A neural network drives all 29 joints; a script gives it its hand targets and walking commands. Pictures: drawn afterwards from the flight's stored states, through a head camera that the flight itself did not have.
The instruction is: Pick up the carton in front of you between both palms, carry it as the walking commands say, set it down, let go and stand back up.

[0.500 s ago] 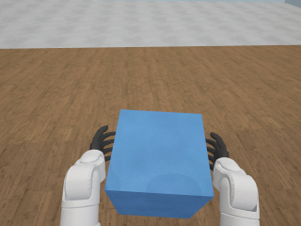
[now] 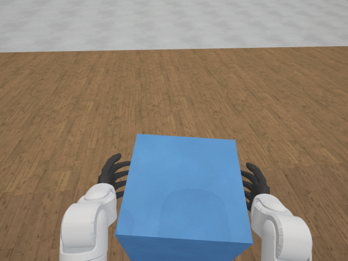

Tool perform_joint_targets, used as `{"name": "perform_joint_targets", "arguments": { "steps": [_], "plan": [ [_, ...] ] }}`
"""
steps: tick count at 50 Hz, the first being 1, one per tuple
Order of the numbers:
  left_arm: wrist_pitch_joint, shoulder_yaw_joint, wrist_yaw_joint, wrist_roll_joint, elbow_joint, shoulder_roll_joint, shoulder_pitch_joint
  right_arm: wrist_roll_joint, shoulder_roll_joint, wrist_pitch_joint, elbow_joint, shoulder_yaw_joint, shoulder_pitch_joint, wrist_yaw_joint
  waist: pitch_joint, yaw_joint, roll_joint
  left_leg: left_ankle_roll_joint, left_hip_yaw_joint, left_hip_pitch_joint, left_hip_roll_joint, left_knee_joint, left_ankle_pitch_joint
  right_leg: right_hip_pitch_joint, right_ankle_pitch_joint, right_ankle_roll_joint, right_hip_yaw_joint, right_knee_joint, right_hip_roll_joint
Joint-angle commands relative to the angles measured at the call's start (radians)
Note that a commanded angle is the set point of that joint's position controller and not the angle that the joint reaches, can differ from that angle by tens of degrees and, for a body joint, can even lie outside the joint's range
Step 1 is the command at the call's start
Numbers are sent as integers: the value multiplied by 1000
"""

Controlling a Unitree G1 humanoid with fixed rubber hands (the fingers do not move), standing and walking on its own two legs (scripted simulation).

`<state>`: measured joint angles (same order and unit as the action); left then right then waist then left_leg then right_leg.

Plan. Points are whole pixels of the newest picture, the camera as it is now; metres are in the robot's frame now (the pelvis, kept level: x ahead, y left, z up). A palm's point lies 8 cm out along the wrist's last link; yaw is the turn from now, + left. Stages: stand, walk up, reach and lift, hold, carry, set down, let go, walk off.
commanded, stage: carry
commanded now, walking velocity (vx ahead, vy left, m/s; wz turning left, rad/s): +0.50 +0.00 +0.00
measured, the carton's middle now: (181, 205) +0.26 -0.01 +0.02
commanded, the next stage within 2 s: none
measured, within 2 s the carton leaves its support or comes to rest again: neither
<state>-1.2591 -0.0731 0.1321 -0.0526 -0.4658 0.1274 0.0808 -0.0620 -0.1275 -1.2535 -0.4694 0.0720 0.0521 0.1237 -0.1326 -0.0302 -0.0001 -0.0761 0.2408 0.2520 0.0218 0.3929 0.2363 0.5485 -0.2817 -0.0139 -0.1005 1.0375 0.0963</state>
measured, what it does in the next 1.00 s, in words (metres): walks ahead: right foot, then left foot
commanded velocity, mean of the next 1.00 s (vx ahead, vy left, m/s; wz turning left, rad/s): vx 0.50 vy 0.00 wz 0.00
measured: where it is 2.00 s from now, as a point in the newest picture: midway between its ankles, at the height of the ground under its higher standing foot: (170, 134)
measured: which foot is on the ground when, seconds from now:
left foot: down 0.00-0.30, up 0.32-0.76, down 0.78-1.00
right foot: up 0.00-0.26, down 0.28-0.80, up 0.82-1.00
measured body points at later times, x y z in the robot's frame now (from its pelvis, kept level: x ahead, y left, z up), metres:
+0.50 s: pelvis +0.34 -0.04 +0.00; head +0.35 -0.05 +0.45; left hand +0.57 +0.14 +0.06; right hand +0.60 -0.16 +0.06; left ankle +0.31 +0.10 -0.67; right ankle +0.34 -0.10 -0.74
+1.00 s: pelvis +0.66 +0.04 -0.01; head +0.69 +0.06 +0.44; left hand +0.99 +0.19 +0.09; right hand +0.98 -0.11 +0.09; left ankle +0.67 +0.10 -0.74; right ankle +0.65 -0.10 -0.65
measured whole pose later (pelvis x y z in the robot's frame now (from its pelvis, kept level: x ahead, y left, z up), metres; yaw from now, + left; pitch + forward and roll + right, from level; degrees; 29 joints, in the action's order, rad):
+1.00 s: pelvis +0.66 +0.04 -0.01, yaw +2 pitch +4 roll -1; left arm -1.19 -0.19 0.14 -0.06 -0.23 0.11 0.41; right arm -0.03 -0.10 -1.18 -0.23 0.18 0.38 0.16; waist -0.02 -0.04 -0.02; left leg -0.10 0.21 0.33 0.02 0.49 0.24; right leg 0.63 -0.29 -0.05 -0.04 1.18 0.07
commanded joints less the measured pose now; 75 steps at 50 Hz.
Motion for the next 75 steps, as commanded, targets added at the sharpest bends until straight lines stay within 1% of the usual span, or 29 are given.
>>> {"name": "perform_joint_targets", "arguments": {
  "steps": [1,10,13,14,15,16,17,19,20,22,27,35,38,39,40,41,44,46,48,53,59,61,63,64,65,66,67,69,75],
  "plan": [
    [33,666,-178,287,-53,883,354,375,-878,29,-121,-713,477,-185,-145,16,86,-56,-295,-271,270,-252,-91,145,108,9,3,-145,20],
    [35,688,-169,281,-74,831,344,334,-802,32,-70,-671,388,-194,-14,10,162,-27,-104,-331,214,-169,-477,29,263,-23,-126,-508,-48],
    [41,689,-179,297,-67,830,324,318,-798,35,-84,-671,385,-189,-121,40,144,29,7,-280,169,126,-723,-322,185,-36,-226,-573,-150],
    [43,686,-184,297,-68,831,320,313,-788,36,-83,-672,382,-188,-190,57,94,55,7,-144,140,315,-555,-539,125,-38,-147,-571,-89],
    [47,677,-189,292,-55,819,320,315,-795,34,-100,-684,396,-187,-297,69,-108,97,-27,134,65,636,-277,-783,-71,-151,316,-630,207],
    [55,682,-194,304,-33,839,306,316,-797,34,-109,-687,397,-190,-301,73,-306,109,-101,363,-60,859,207,-857,-17,-255,656,-807,334],
    [61,696,-202,319,-55,872,315,324,-833,46,-96,-702,406,-193,-269,58,-230,74,-206,434,5,975,235,-824,108,-250,571,-800,340],
    [84,720,-215,334,-64,948,345,323,-911,72,-83,-710,405,-202,-250,53,-53,40,-241,412,88,920,133,-677,259,-186,382,-772,281],
    [96,733,-219,339,-70,969,360,319,-938,85,-75,-713,393,-204,-236,47,-27,41,-248,386,114,839,79,-613,245,-150,307,-794,258],
    [113,745,-226,344,-74,980,348,300,-961,110,-60,-720,358,-201,-232,45,-76,50,-204,337,102,721,37,-556,201,-115,198,-832,225],
    [127,740,-236,334,-80,907,279,270,-922,135,-74,-728,302,-183,-127,47,-128,84,-111,379,87,388,-80,-560,246,-121,46,-876,169],
    [82,670,-174,311,-108,692,398,316,-713,77,-138,-704,471,-147,5,75,-156,39,-34,325,45,178,-189,-587,368,-111,-37,-797,150],
    [56,640,-136,308,-62,602,505,303,-609,54,-48,-627,518,-115,-98,0,-86,16,58,-32,-57,125,-69,-496,581,-62,-136,-456,80],
    [47,628,-124,307,-45,573,541,292,-577,49,-17,-598,521,-105,-183,-45,0,11,-74,-247,30,121,-1,-354,415,-36,-130,-226,46],
    [36,620,-112,309,-30,576,580,281,-536,47,18,-567,560,-94,-287,-41,257,-131,-601,-441,316,-23,212,-71,139,16,-104,112,-78],
    [33,613,-104,318,-12,571,626,296,-559,44,37,-571,597,-88,-259,-39,338,-186,-827,-482,385,-156,109,129,-216,5,17,287,-150],
    [48,581,-97,320,81,687,731,355,-674,58,46,-609,776,-98,-261,-23,54,-131,-522,-332,319,-49,-171,157,-102,-54,114,335,-15],
    [69,577,-96,300,136,729,791,379,-735,81,72,-623,897,-112,-270,4,75,-87,-406,-241,277,-70,-132,104,-25,-53,95,231,-4],
    [92,570,-90,276,189,744,841,385,-747,101,120,-615,959,-118,-268,8,103,-98,-353,-225,263,-90,-137,118,6,-45,73,175,-11],
    [125,524,-66,242,295,726,945,352,-720,130,260,-547,1032,-98,-219,-14,107,-126,-251,-304,222,-75,-314,217,110,-30,23,-102,-15],
    [125,477,-65,252,356,741,1012,317,-736,134,351,-487,1069,-73,-171,-38,134,-82,-158,-361,163,21,-512,80,314,-67,-50,-464,-80],
    [119,465,-73,257,362,747,1018,311,-755,130,359,-485,1079,-71,-193,-9,143,-46,-143,-392,167,108,-640,-31,343,-89,-50,-539,-97],
    [116,451,-82,258,388,751,985,302,-776,122,363,-492,1081,-71,-286,72,77,12,-66,-320,116,388,-644,-343,324,-82,-96,-616,-141],
    [116,441,-89,255,396,753,959,299,-778,119,365,-495,1095,-70,-340,115,-5,27,-89,-133,93,582,-392,-556,353,-70,34,-533,-28],
    [115,427,-91,249,410,732,972,299,-804,114,382,-502,1080,-69,-394,80,-195,42,-120,149,-26,777,101,-752,490,-151,438,-508,206],
    [118,444,-93,264,410,760,986,286,-807,114,370,-494,1072,-68,-416,103,-327,44,-203,380,-112,979,332,-866,397,-269,653,-597,267],
    [125,464,-103,284,385,803,995,283,-831,118,347,-500,1108,-66,-385,101,-307,18,-256,459,-61,1026,310,-856,411,-272,610,-593,254],
    [145,523,-125,346,298,893,1090,286,-892,139,301,-521,1150,-68,-328,99,-111,16,-262,470,-15,931,217,-743,574,-228,455,-582,206],
    [197,614,-138,398,219,913,1056,251,-878,201,259,-552,1016,-56,-376,99,-109,37,-215,490,4,621,65,-764,851,-184,267,-545,143]
  ]
}}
